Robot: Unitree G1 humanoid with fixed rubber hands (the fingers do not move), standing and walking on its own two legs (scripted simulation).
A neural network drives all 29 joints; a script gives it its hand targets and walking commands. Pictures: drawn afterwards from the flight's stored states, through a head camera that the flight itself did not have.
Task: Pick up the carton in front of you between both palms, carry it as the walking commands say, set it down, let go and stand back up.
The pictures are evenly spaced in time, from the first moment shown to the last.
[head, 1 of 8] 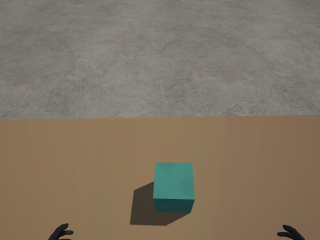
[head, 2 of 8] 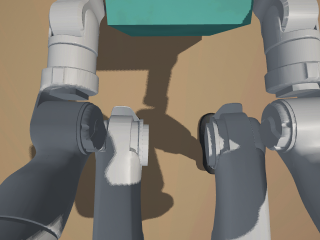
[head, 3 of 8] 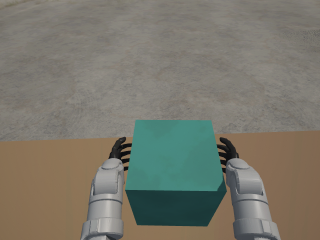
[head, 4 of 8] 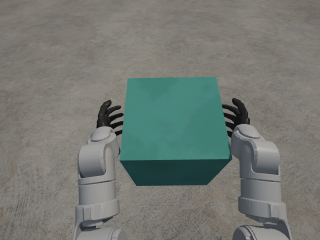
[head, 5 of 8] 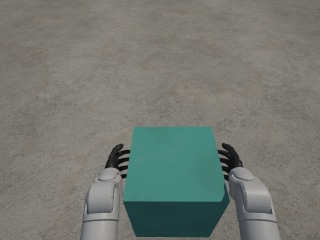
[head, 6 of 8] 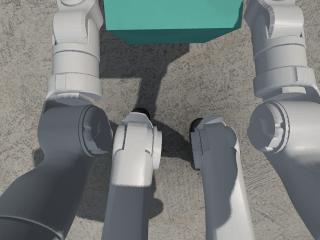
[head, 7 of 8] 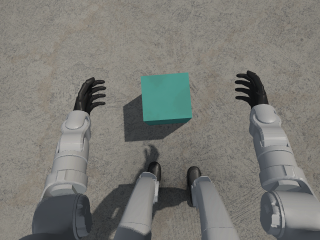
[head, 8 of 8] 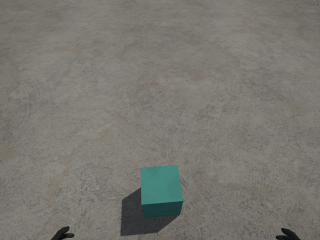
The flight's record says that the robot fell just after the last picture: no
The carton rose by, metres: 0.68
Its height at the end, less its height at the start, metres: -0.13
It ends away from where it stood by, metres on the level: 2.57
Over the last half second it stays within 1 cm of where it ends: yes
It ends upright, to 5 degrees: yes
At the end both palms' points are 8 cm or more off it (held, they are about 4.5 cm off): yes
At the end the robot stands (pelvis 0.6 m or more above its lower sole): yes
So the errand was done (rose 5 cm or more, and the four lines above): yes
